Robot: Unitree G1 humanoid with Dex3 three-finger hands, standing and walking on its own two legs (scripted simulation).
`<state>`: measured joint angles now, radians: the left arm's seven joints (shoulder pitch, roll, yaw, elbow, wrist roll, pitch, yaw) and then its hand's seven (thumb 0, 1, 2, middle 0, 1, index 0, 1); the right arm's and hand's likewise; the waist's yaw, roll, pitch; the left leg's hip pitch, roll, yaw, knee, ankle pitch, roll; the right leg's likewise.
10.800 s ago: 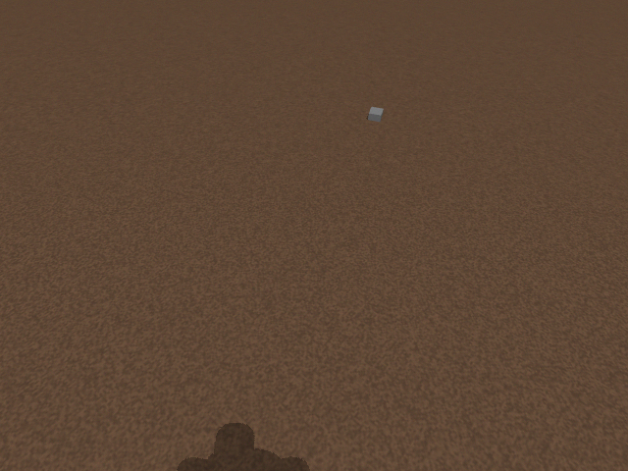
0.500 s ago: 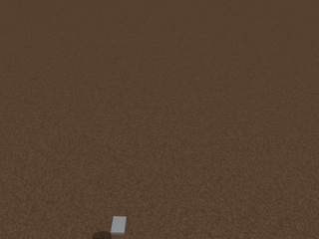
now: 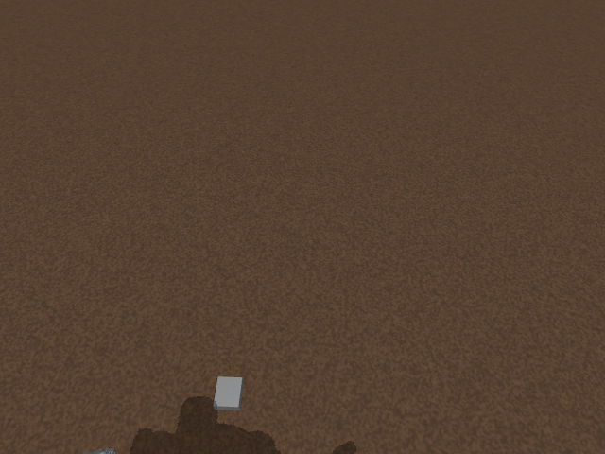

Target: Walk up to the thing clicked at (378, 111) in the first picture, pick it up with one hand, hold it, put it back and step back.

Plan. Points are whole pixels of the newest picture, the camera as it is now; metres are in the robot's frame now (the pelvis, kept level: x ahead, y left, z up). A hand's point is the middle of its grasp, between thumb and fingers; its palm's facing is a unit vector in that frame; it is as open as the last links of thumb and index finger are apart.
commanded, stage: rise first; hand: left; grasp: from above
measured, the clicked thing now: (228, 393) +0.43 +0.21 -0.76
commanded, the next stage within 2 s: none
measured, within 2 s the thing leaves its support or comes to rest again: neither
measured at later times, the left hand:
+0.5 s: hand out of the picture +0.14 +0.26 -0.22, palm faces -0.17 -0.88 -0.45, open 14.0 cm
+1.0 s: hand out of the picture +0.17 +0.27 -0.34, palm faces -0.43 -0.66 -0.61, open 14.2 cm
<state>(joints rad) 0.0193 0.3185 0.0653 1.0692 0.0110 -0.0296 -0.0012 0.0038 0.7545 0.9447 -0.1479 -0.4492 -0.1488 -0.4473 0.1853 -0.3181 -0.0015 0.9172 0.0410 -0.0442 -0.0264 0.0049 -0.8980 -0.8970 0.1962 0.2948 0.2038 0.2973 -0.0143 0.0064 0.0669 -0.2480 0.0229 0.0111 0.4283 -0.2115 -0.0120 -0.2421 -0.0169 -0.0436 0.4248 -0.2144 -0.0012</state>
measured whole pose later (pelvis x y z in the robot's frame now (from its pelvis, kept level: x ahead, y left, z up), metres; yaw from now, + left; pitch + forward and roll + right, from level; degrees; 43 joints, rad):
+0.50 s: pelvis +0.00 +0.01 -0.08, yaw -1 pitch +16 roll -1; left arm 0.17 0.30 0.13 0.62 0.27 0.11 0.02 -0.01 -0.52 0.98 -0.10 -1.04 -0.10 -1.04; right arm 0.21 -0.25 -0.05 0.61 0.01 -0.11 -0.02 0.01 -0.93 -0.91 0.20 0.29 0.21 0.30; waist -0.02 -0.01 -0.09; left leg -0.83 0.03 0.01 1.06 -0.50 0.00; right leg -0.82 -0.03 -0.03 1.04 -0.49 0.01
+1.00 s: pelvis -0.03 +0.01 -0.19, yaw -1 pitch +29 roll -2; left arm 0.08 0.40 0.08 0.55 0.52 0.00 0.05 -0.01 -0.52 0.97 -0.06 -1.04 -0.07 -1.04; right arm 0.10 -0.28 -0.05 0.57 0.00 -0.20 0.02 0.01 -0.85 -0.89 0.20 0.29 0.21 0.30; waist -0.03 0.00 -0.18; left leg -1.44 0.02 -0.02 1.59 -0.67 0.00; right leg -1.41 -0.04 -0.04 1.57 -0.66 0.01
